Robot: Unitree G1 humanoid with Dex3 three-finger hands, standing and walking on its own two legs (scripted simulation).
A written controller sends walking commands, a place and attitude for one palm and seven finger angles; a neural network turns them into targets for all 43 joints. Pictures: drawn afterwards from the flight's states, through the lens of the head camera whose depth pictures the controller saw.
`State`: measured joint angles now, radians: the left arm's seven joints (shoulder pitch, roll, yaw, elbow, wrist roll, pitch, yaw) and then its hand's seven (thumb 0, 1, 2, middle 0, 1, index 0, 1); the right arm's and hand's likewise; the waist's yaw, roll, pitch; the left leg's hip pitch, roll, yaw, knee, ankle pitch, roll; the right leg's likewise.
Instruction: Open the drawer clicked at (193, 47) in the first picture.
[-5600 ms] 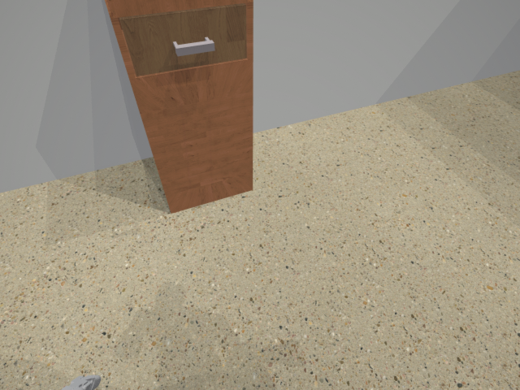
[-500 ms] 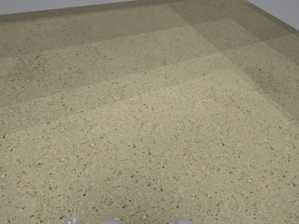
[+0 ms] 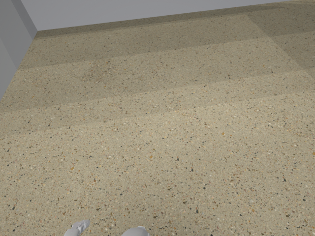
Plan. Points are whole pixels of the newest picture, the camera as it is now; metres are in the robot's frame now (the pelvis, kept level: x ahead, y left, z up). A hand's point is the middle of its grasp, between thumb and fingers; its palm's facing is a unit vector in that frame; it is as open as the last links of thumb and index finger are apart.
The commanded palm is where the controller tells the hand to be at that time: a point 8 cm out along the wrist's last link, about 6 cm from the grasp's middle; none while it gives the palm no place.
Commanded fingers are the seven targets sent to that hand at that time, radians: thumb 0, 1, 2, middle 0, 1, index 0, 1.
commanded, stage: turn to face it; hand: left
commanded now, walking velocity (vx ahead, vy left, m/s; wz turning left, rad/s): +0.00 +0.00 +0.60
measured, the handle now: out of the picture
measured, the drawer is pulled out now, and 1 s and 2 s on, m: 0.00 0.00 0.00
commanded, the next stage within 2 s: none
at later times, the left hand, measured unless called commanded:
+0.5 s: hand out of the picture -0.05 +0.26 -0.17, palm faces +0.36 -0.89 -0.28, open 7.4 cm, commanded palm none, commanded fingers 0.00 0.90 0.90 -0.20 -0.30 -0.20 -0.30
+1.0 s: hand out of the picture +0.00 +0.21 -0.13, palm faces +0.55 -0.78 -0.30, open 7.4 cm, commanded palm none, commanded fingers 0.00 0.90 0.90 -0.20 -0.30 -0.20 -0.30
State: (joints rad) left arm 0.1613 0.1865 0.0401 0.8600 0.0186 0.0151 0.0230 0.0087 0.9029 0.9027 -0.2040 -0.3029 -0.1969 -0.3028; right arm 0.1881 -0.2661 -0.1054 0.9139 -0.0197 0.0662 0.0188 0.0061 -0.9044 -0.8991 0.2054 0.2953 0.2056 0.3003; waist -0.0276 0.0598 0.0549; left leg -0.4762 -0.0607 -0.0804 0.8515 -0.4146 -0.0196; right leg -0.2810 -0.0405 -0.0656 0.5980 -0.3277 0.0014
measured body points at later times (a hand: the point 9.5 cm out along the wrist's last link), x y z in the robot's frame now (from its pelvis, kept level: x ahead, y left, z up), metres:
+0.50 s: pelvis -0.01 +0.03 +0.00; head +0.03 +0.07 +0.45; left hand -0.07 +0.31 -0.15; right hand +0.18 -0.18 -0.12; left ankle -0.05 +0.12 -0.73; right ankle -0.01 -0.12 -0.66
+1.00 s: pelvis +0.01 -0.01 +0.01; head +0.05 -0.03 +0.46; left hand -0.03 +0.25 -0.10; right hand +0.21 -0.20 -0.15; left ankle -0.09 +0.09 -0.64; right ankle +0.07 -0.09 -0.73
